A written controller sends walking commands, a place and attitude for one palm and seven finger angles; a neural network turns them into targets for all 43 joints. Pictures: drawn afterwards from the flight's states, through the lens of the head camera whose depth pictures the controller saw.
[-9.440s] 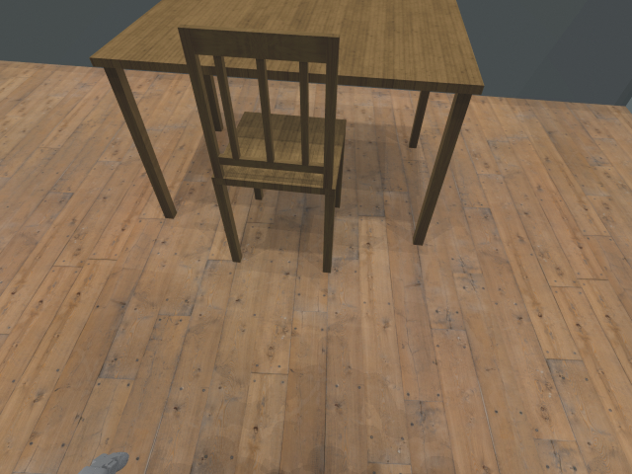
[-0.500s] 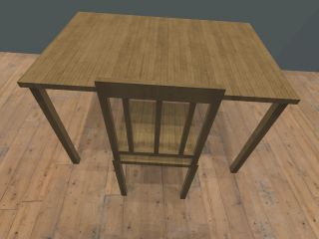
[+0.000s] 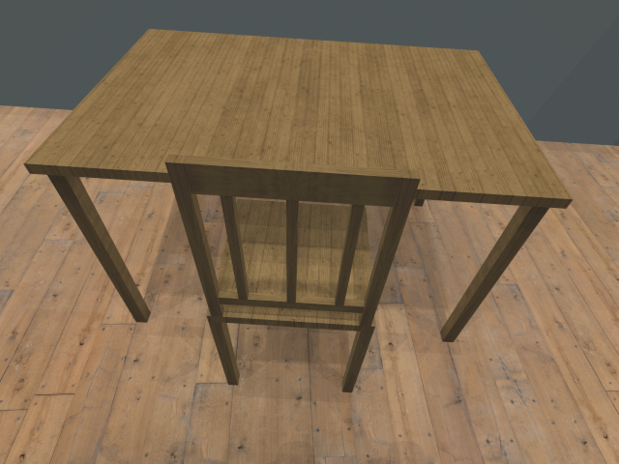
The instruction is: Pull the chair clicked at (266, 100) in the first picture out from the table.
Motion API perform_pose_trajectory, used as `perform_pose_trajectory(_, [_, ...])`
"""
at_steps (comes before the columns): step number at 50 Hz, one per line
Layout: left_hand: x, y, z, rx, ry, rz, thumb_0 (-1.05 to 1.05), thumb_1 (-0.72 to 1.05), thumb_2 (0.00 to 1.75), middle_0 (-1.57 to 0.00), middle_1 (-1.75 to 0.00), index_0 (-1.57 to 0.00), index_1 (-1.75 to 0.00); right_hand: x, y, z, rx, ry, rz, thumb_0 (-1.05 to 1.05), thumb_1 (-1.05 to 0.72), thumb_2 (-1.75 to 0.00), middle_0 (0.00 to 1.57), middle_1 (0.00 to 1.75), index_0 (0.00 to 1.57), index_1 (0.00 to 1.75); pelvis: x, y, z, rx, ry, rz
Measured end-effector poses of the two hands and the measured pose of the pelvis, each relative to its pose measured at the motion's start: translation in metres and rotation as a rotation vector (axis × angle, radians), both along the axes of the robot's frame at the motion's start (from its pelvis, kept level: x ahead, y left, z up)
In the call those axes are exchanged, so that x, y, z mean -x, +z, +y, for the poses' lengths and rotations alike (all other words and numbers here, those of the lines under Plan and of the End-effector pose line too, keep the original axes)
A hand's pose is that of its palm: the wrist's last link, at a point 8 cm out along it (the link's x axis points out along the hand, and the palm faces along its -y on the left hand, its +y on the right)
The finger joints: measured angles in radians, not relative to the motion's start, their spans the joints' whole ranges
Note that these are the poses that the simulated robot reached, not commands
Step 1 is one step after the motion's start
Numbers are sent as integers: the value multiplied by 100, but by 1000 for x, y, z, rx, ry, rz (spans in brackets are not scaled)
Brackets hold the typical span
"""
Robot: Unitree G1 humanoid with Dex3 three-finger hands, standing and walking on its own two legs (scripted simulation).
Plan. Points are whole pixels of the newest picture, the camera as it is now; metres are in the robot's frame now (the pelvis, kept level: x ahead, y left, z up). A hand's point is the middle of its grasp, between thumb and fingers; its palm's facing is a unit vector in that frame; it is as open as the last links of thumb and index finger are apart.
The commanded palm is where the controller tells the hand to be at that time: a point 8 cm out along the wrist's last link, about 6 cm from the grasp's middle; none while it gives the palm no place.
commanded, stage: look again from close up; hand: left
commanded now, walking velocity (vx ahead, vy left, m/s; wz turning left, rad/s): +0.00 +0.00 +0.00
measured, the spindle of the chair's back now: (292, 255) +0.50 +0.06 -0.09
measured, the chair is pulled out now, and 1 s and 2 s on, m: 0.00 0.00 0.00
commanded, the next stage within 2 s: shuffle to correct the standing spot in 1.16 s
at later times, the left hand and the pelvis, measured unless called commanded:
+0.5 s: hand out of the picture -0.04 +0.14 -0.18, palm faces +0.04 -0.99 -0.15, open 7.4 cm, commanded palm none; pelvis +0.00 -0.01 +0.00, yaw +0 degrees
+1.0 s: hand out of the picture -0.04 +0.13 -0.17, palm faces +0.05 -0.99 -0.16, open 7.4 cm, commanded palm none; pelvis +0.00 -0.02 +0.00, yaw +1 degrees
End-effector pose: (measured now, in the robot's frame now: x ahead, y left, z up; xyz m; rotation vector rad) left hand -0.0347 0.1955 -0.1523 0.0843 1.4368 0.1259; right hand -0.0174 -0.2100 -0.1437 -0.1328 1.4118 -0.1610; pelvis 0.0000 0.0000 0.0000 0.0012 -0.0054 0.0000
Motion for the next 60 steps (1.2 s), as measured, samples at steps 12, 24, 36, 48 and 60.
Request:
perform_pose_trajectory(12, [6,4,-2,-15,3,17,0,91,90,-20,-30,-19,-30,3,-2,-3,-16,5,14,1,-91,-90,20,30,20,29,1,0,-6,-4,1,2])
perform_pose_trajectory(24, [6,4,-8,-16,10,17,0,91,90,-20,-30,-19,-30,3,-3,-6,-22,8,16,1,-91,-90,20,30,20,29,-1,1,-11,-6,4,1])
perform_pose_trajectory(36, [4,5,-14,-16,15,9,0,91,90,-20,-30,-20,-30,1,-3,-11,-22,13,11,1,-91,-90,20,30,20,29,-1,1,-16,-9,7,-2])
perform_pose_trajectory(48, [7,7,-19,-25,20,18,0,91,90,-20,-30,-20,-30,3,-5,-15,-34,15,21,0,-91,-90,20,30,20,29,-1,1,-22,-12,9,0])
perform_pose_trajectory(60, [9,8,-28,-28,31,23,0,91,90,-20,-30,-19,-30,1,-6,-22,-39,20,29,0,-91,-90,20,30,20,29,-3,1,-31,-16,15,3])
